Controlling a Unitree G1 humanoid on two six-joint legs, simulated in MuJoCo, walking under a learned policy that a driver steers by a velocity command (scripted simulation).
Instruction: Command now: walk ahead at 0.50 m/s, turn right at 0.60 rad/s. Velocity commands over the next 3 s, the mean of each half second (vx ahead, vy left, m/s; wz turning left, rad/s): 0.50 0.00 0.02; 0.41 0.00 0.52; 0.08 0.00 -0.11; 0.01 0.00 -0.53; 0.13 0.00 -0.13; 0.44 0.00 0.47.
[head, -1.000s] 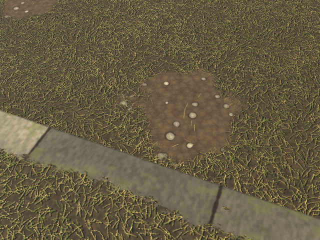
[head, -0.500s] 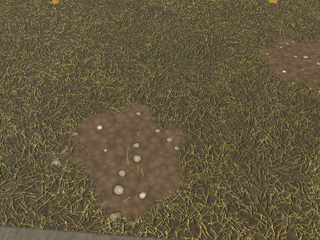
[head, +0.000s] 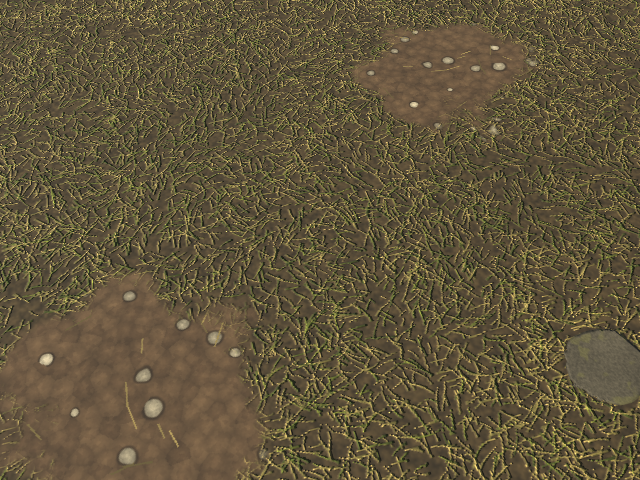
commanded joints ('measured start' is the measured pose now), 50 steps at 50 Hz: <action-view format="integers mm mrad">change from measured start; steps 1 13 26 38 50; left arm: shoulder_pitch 2 171 222 -26 80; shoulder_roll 132 150 140 80 120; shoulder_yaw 41 39 27 -10 34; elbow -66 96 156 13 16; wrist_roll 8 3 -4 48 21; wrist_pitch -25 -51 -20 -85 -54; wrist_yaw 10 71 81 74 43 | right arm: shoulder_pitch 34 -171 -42 -30 289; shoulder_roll -126 -76 -47 -102 -82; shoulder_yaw -34 -27 -18 -33 -31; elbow -60 -99 -62 -58 -46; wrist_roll -12 -3 20 1 20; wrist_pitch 2 -9 18 15 89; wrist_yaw -10 58 89 -8 -14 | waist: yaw -14 66 57 57 30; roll -56 -78 -45 63 -249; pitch -157 -17 -40 -28 -470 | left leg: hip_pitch -140 -353 4 -45 -202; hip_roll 51 50 -10 38 -156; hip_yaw -51 -94 15 -274 -178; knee -102 -455 -723 -905 158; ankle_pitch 60 709 725 587 -315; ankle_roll -21 16 51 287 -30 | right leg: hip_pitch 215 251 292 -206 623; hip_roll -257 -270 -297 -194 -536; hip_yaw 358 213 7 53 606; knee -249 -151 371 436 -66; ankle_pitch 202 -69 232 -13 506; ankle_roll -211 -145 7 170 -210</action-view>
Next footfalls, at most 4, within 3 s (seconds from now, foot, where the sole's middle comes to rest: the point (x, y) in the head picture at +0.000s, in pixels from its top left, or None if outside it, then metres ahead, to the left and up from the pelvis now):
0.56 left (223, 478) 0.48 0.26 -0.92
0.94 right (274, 342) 0.81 0.16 -0.92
1.24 left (188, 397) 0.67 0.36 -0.92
1.56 right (284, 353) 0.78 0.13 -0.92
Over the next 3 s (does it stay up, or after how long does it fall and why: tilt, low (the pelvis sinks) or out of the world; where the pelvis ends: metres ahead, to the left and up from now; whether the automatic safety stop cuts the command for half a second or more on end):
stays up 0.99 0.30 -0.15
